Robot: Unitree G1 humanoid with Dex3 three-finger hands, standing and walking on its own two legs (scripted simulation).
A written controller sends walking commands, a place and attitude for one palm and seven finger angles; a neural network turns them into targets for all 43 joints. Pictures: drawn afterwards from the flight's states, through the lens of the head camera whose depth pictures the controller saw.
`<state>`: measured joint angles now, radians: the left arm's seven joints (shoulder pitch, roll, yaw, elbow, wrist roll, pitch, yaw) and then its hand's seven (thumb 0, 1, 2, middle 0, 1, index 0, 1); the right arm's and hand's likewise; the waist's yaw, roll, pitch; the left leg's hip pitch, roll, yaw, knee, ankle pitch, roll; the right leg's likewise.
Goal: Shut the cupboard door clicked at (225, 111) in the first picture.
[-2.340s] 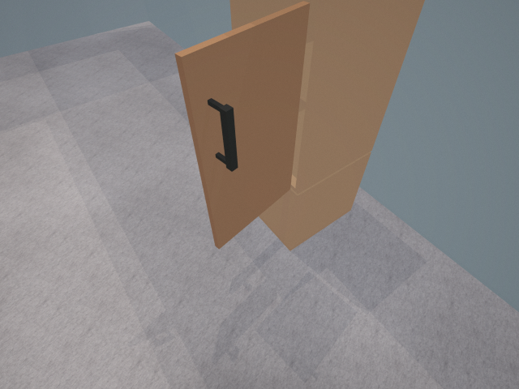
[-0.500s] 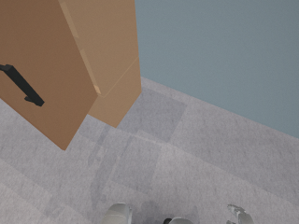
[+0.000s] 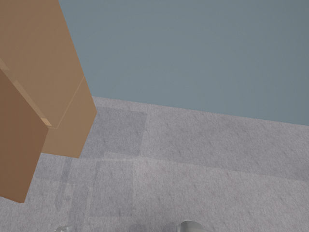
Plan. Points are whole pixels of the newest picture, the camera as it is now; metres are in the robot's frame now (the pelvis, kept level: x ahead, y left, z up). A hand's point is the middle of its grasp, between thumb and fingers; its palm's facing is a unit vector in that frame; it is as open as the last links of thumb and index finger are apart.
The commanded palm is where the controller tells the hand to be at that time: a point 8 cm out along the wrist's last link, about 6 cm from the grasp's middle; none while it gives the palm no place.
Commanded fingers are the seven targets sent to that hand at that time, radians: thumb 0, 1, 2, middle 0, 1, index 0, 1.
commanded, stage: walk to a spot facing it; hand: left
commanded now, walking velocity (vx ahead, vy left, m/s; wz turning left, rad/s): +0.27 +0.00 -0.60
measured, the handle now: out of the picture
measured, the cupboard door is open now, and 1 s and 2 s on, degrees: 100 100 100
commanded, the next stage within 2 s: turn to face it in 1.34 s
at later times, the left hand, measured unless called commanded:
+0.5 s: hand (111, 224) +0.15 +0.13 -0.17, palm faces -0.17 -0.97 -0.18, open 7.4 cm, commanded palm none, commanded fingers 0.00 0.90 0.90 -0.20 -0.30 -0.20 -0.30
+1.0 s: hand (164, 118) +0.54 -0.01 -0.16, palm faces -0.56 -0.81 -0.18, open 7.4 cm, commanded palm none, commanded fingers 0.00 0.90 0.90 -0.20 -0.30 -0.20 -0.30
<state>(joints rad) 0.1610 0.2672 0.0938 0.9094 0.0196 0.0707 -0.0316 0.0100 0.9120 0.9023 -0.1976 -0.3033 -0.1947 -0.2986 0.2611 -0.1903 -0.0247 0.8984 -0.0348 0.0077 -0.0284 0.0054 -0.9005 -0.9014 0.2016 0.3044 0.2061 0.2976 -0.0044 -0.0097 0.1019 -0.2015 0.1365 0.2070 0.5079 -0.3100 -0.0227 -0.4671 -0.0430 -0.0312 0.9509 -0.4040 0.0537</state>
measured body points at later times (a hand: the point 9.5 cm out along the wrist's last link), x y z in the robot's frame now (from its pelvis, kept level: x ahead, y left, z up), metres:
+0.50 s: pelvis +0.12 -0.04 +0.00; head +0.16 -0.05 +0.45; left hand +0.16 +0.18 -0.15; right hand +0.17 -0.32 -0.13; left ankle +0.22 +0.07 -0.70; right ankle +0.01 -0.13 -0.74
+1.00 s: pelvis +0.32 -0.09 -0.01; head +0.36 -0.13 +0.44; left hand +0.56 +0.03 -0.15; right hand +0.11 -0.23 -0.15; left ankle +0.26 +0.05 -0.74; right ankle +0.38 -0.25 -0.70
